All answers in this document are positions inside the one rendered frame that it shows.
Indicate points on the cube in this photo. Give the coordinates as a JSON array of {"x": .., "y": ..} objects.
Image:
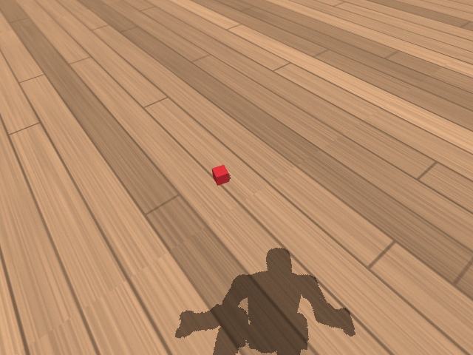
[{"x": 220, "y": 175}]

